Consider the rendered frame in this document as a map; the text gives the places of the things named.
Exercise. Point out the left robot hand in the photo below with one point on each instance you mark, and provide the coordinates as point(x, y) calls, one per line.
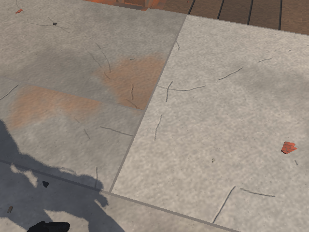
point(53, 226)

